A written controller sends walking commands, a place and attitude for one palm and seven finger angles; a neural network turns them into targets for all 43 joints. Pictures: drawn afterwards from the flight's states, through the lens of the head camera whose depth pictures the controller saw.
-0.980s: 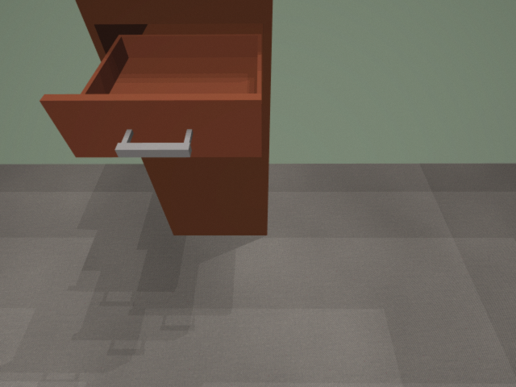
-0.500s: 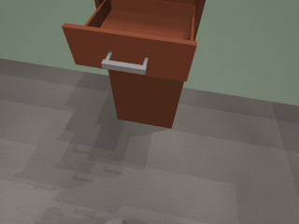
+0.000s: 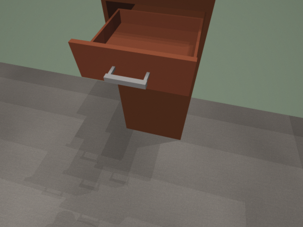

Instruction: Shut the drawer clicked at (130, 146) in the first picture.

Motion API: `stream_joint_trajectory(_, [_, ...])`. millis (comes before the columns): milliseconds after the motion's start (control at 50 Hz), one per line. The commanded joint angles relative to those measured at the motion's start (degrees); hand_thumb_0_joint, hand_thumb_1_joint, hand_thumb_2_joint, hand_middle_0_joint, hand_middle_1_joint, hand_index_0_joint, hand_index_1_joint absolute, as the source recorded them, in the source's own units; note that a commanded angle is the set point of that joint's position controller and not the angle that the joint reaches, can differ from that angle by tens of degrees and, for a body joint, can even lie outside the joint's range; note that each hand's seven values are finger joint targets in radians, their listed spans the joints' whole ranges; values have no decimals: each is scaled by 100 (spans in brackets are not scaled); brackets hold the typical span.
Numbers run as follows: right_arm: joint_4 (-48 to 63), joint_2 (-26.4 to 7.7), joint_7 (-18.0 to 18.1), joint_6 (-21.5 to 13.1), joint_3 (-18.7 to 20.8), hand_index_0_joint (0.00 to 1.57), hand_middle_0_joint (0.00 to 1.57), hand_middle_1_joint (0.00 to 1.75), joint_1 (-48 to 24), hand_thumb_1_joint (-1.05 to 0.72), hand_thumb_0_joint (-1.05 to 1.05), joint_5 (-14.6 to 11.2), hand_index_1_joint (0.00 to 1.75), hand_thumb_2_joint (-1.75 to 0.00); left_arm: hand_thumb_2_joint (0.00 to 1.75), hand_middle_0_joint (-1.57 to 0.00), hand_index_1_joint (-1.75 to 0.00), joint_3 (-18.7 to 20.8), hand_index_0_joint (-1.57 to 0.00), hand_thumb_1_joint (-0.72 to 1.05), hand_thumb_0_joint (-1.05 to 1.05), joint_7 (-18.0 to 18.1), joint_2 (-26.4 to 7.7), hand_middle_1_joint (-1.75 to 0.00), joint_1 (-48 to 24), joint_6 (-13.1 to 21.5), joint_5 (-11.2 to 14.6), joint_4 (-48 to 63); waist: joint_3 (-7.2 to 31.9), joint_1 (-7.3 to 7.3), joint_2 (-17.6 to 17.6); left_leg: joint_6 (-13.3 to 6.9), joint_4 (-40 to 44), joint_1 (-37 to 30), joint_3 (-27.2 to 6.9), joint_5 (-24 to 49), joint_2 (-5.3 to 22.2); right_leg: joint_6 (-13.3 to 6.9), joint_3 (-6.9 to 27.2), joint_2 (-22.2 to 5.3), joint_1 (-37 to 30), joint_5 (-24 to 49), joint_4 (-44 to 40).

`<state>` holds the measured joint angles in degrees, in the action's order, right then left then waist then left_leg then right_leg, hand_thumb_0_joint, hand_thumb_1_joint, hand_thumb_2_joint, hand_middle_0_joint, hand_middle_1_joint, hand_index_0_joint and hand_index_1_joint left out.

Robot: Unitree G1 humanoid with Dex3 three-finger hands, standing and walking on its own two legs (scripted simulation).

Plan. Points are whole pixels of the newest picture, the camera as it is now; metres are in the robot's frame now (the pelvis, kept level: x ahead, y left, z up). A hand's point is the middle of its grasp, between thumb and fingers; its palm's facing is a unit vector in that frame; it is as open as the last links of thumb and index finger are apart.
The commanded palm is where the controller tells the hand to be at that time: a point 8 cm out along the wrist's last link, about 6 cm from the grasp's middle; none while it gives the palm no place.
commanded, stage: stand and wait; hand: left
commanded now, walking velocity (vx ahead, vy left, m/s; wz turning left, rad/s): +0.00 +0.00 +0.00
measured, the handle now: (127, 76) +0.51 +0.11 +0.09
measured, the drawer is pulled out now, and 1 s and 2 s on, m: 0.30 0.30 0.30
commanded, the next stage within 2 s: look at it before walking up in 0.28 s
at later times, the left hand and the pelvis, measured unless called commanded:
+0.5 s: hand out of the picture +0.06 +0.20 -0.17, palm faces -0.01 -0.97 -0.24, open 7.4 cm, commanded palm none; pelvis +0.01 +0.00 +0.00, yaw -1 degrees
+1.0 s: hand out of the picture +0.02 +0.20 -0.17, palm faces +0.01 -0.98 -0.21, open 7.4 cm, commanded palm none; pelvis -0.01 +0.01 +0.00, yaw -1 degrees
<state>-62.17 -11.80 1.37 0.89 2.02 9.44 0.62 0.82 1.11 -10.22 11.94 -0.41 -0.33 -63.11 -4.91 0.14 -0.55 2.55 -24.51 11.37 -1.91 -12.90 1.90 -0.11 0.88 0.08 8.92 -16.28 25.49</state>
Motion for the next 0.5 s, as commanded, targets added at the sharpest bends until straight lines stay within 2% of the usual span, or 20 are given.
stream_joint_trajectory(0, [136, -635, 68, -83, 120, 20, 20, 30, 299, -90, 0, -6, 30, -90, 90, -20, -30, 228, -20, 90, 0, 85, -991, -30, 206, 129, -16, 240, 445, 37, 104, -237, 162, -565, -102, 1244, 347, -196, 417, -567, 101, 1724, -565])
stream_joint_trajectory(60, [105, -627, 74, -88, 105, 20, 20, 30, 326, -90, 0, 7, 30, -90, 90, -20, -30, 232, -20, 90, 0, 83, -992, -30, 153, 133, -10, 241, 497, 55, 33, -216, 152, -547, -74, 1377, 369, -196, 416, -586, -24, 1986, -552])
stream_joint_trajectory(140, [82, -616, 81, -93, 91, 20, 20, 30, 367, -90, 0, 16, 30, -90, 90, -20, -30, 233, -20, 90, 0, 82, -962, -30, 113, 125, -7, 256, 494, 50, -47, -203, 213, -531, -61, 1391, 394, -189, 394, -561, -83, 1958, -568])
stream_joint_trajectory(260, [70, -608, 88, -104, 76, 20, 20, 30, 451, -90, 0, 16, 30, -90, 90, -20, -30, 233, -20, 90, 0, 79, -974, -30, 86, 121, 1, 279, 503, 34, 64, -204, 249, -536, -60, 1536, 412, -175, 353, -553, -164, 2105, -546])
stream_joint_trajectory(420, [30, -573, 86, -105, 87, 20, 20, 30, 541, -90, 0, 17, 30, -90, 90, -20, -30, 226, -20, 90, 0, 76, -953, -30, 78, 101, 1, 313, 367, 35, 51, -213, 337, -467, -79, 1281, 424, -156, 369, -509, -92, 1685, -606])
stream_joint_trajectory(480, [35, -580, 90, -114, 84, 20, 20, 30, 573, -90, 0, 14, 30, -90, 90, -20, -30, 231, -20, 90, 0, 73, -950, -30, 110, 106, 1, 305, 443, 41, 37, -212, 312, -506, -59, 1414, 425, -156, 370, -519, -120, 1829, -555])
